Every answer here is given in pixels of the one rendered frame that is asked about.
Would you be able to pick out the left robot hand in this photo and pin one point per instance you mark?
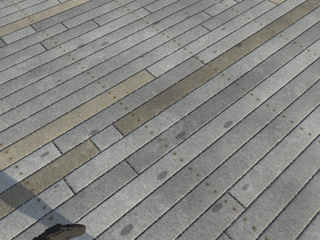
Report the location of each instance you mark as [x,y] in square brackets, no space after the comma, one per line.
[62,232]

